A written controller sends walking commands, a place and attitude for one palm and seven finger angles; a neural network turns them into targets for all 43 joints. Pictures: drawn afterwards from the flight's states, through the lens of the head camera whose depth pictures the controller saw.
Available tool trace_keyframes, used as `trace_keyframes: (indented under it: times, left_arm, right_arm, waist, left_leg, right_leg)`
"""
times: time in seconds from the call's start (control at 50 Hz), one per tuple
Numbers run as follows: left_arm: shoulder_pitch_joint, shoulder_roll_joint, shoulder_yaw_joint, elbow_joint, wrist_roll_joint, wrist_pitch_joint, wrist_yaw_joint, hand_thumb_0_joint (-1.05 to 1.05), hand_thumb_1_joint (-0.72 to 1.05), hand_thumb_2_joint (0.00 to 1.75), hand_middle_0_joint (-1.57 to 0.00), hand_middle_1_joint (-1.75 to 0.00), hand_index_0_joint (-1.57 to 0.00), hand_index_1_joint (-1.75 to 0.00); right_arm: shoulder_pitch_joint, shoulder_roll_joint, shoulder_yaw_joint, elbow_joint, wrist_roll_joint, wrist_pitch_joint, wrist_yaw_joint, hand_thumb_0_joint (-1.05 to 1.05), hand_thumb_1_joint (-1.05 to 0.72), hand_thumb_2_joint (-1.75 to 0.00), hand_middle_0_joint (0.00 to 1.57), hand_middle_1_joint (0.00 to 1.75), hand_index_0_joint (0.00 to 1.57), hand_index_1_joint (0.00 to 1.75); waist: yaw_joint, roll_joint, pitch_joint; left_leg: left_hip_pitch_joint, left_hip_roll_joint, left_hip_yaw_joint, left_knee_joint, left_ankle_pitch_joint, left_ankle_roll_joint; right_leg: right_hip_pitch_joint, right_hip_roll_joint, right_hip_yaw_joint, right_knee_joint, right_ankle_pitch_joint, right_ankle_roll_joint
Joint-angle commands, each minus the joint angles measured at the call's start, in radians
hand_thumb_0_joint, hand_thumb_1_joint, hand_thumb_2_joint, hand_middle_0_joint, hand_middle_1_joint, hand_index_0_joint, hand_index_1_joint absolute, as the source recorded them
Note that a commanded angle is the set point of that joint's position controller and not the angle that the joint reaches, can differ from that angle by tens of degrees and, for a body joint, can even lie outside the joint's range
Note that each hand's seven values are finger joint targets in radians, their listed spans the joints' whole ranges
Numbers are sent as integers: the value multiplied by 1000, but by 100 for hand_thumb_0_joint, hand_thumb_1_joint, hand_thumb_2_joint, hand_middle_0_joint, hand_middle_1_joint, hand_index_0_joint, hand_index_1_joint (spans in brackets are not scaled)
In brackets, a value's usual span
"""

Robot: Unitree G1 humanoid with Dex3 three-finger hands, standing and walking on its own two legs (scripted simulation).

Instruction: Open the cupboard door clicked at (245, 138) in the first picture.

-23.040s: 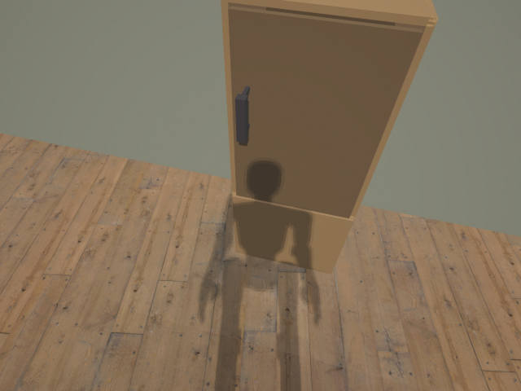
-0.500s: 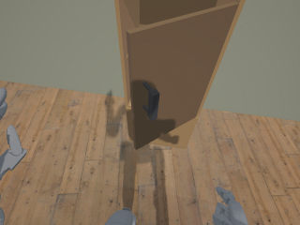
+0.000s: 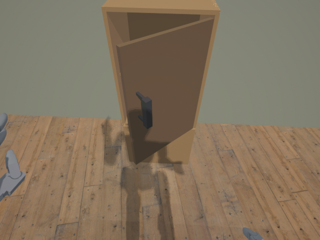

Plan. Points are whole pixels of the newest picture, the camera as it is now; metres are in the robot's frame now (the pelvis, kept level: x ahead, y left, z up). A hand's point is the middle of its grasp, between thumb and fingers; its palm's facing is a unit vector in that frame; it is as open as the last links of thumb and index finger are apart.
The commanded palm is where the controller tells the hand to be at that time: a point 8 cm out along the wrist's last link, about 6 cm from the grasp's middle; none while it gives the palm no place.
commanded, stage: stop stepping back and stand still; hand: left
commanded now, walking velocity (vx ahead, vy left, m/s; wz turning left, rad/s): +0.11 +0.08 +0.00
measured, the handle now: (143, 110) +0.54 +0.10 +0.01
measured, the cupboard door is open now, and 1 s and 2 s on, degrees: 41 41 41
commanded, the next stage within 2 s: let the arm hang, fingers relaxed in 0.10 s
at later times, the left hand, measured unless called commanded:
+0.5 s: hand out of the picture +0.06 +0.20 -0.17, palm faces +0.08 -0.98 -0.18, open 7.1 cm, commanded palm none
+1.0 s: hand out of the picture -0.05 +0.20 -0.17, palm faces +0.07 -0.98 -0.19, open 7.4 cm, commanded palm none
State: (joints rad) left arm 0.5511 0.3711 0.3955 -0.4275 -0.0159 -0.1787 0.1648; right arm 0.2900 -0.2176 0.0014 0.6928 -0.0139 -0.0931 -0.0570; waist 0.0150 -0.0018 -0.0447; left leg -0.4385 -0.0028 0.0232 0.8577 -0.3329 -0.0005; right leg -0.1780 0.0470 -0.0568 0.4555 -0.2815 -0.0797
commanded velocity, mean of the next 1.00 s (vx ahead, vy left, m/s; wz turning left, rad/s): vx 0.01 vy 0.00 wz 0.00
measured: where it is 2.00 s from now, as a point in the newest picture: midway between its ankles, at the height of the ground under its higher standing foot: outside the picture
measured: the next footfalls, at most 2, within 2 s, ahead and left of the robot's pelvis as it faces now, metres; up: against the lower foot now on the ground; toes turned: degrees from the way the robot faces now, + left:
left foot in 0.16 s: +0.05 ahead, +0.14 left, +0.00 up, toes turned +3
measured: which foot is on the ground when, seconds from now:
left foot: up 0.00-0.14, down 0.16-1.00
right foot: down 0.00-1.00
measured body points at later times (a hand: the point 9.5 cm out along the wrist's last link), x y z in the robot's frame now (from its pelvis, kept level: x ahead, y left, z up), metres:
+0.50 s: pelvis -0.01 +0.02 -0.01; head +0.01 +0.03 +0.44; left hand +0.06 +0.25 -0.15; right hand +0.10 -0.21 -0.14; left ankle +0.01 +0.14 -0.74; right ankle -0.02 -0.07 -0.74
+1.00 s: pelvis -0.01 +0.04 +0.00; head -0.01 +0.03 +0.45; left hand -0.05 +0.26 -0.16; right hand -0.03 -0.17 -0.16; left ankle +0.01 +0.14 -0.74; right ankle -0.02 -0.07 -0.74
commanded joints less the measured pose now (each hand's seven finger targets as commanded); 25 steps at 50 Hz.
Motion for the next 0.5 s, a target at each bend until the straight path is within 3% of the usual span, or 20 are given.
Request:
trace_keyframes:
  times: [0.0, 0.06, 0.1, 0.14, 0.16, 0.18, 0.2, 0.22, 0.24, 0.26, 0.28, 0.3, 0.34, 0.36, 0.38, 0.42, 0.44, 0.48]
  left_arm:
    - [-205, 208, 91, -155, 11, -84, 24, 0, 90, 90, -20, -30, -20, -30]
    - [-159, 219, 118, -194, 5, -94, 32, 0, 90, 90, -20, -30, -20, -30]
    - [-116, 219, 131, -226, -5, -98, 32, 0, 90, 90, -20, -30, -20, -30]
    - [-52, 225, 153, -235, -15, -103, 28, 0, 90, 90, -20, -30, -20, -30]
    - [-31, 219, 155, -231, -16, -100, 25, 0, 90, 90, -20, -30, -20, -30]
    - [-98, -1, -284, 530, 83, 91, -135, 0, 90, 90, -20, -30, -20, -30]
    - [-80, -49, -271, 558, 57, 164, -155, 0, 90, 90, -20, -30, -20, -30]
    - [-104, -96, -298, 587, 54, 182, -155, 0, 90, 90, -20, -30, -20, -30]
    - [-167, -88, -305, 633, 53, 182, -155, 0, 90, 90, -20, -30, -20, -30]
    - [-191, -72, -309, 686, 49, 180, -157, 0, 90, 90, -20, -30, -20, -30]
    - [-209, -54, -311, 754, 49, 176, -159, 0, 90, 90, -20, -30, -20, -30]
    - [-216, -25, -310, 829, 50, 170, -157, 0, 90, 90, -20, -30, -20, -30]
    - [-258, 35, -311, 969, 51, 157, -153, 0, 90, 90, -20, -30, -20, -30]
    - [-291, 33, -322, 1038, 45, 158, -151, 0, 90, 90, -20, -30, -20, -30]
    - [-313, 20, -335, 1095, 41, 162, -147, 0, 90, 90, -20, -30, -20, -30]
    - [-333, -10, -354, 1202, 32, 166, -142, 0, 90, 90, -20, -30, -20, -30]
    - [-325, -21, -359, 1246, 31, 169, -141, 0, 90, 90, -20, -30, -20, -30]
    - [-279, -68, -351, 1331, 32, 172, -137, 0, 90, 90, -20, -30, -20, -30]
  right_arm:
    - [-161, -101, -39, -172, 4, -84, -31, 0, -90, -90, 20, 30, 20, 30]
    - [-167, -94, -40, -179, 1, -97, -33, 0, -90, -90, 20, 30, 20, 30]
    - [-153, -98, -41, -185, 1, -98, -27, 0, -90, -90, 20, 30, 20, 30]
    - [-153, -120, -57, -199, 10, -95, -25, 0, -90, -90, 20, 30, 20, 30]
    - [-151, -124, -58, -208, 16, -91, -21, 0, -90, -90, 20, 30, 20, 30]
    - [-165, -271, -85, 35, -1, -87, 66, 0, -90, -90, 20, 30, 20, 30]
    - [-93, -199, -79, 16, 8, -22, 60, 0, -90, -90, 20, 30, 20, 30]
    - [-95, -186, -67, 15, -3, -1, 55, 0, -90, -90, 20, 30, 20, 30]
    - [-108, -183, -58, 13, -11, 12, 53, 0, -90, -90, 20, 30, 20, 30]
    - [-119, -189, -48, 13, -18, 20, 50, 0, -90, -90, 20, 30, 20, 30]
    - [-133, -194, -43, 24, -21, 24, 49, 0, -90, -90, 20, 30, 20, 30]
    - [-147, -192, -40, 40, -19, 28, 49, 0, -90, -90, 20, 30, 20, 30]
    - [-145, -160, -38, 70, -12, 50, 47, 0, -90, -90, 20, 30, 20, 30]
    - [-136, -150, -36, 101, -14, 66, 46, 0, -90, -90, 20, 30, 20, 30]
    - [-130, -129, -32, 129, -15, 79, 46, 0, -90, -90, 20, 30, 20, 30]
    - [-118, -98, -17, 192, -14, 89, 45, 0, -90, -90, 20, 30, 20, 30]
    - [-125, -99, -12, 215, -11, 89, 43, 0, -90, -90, 20, 30, 20, 30]
    - [-122, -73, -11, 259, -13, 90, 34, 0, -90, -90, 20, 30, 20, 30]
  waist:
    - [-21, -76, 75]
    - [-4, -71, 46]
    - [-10, -11, 23]
    - [-3, 63, -19]
    - [-3, 46, -39]
    - [-53, 121, 17]
    - [-19, 142, -26]
    - [-9, 131, -42]
    - [-3, 57, -30]
    - [3, -9, -33]
    - [12, -55, -43]
    - [20, -111, -61]
    - [-3, -257, -69]
    - [-18, -243, -48]
    - [-27, -185, -26]
    - [-37, -11, -6]
    - [-26, 61, 12]
    - [-16, 141, 38]
  left_leg:
    - [-3, 38, 22, -85, 14, 12]
    - [103, 21, 57, -277, 35, 23]
    - [207, 22, 32, -422, 100, 30]
    - [282, 107, -67, -443, 292, 51]
    - [279, 123, -75, -411, 395, 53]
    - [161, 126, -90, -284, 619, 60]
    - [177, 141, -99, -335, 718, 76]
    - [134, 198, -156, -367, 651, 106]
    - [119, 218, -200, -401, 674, 129]
    - [104, 229, -228, -412, 643, 142]
    - [109, 211, -214, -404, 614, 130]
    - [113, 164, -177, -370, 570, 102]
    - [155, 47, -56, -295, 379, 26]
    - [176, 30, -38, -299, 252, 11]
    - [212, 29, -36, -327, 218, 7]
    - [282, 57, -60, -409, 310, 10]
    - [282, 75, -78, -432, 344, 18]
    - [251, 85, -93, -462, 280, 29]
  right_leg:
    - [-74, -288, 263, -220, -30, -67]
    - [-36, -273, 254, -180, 6, -53]
    - [-31, -217, 215, -115, 40, -3]
    - [-25, -124, 145, -23, 149, 61]
    - [0, -101, 138, -5, 241, 73]
    - [-111, -156, 44, 183, 452, 78]
    - [-78, -113, 50, 209, 310, 72]
    - [-90, -88, 25, 250, 70, 71]
    - [-93, -69, 34, 261, -66, 71]
    - [-70, -72, 44, 236, -94, 76]
    - [-26, -82, 55, 178, -30, 74]
    - [33, -101, 79, 104, 146, 66]
    - [58, -214, 187, 13, 533, 14]
    - [34, -250, 199, -6, 573, -12]
    - [3, -247, 198, -18, 540, -16]
    - [-38, -188, 160, -31, 344, 19]
    - [-29, -159, 136, -43, 256, 41]
    - [-6, -143, 129, -90, 157, 45]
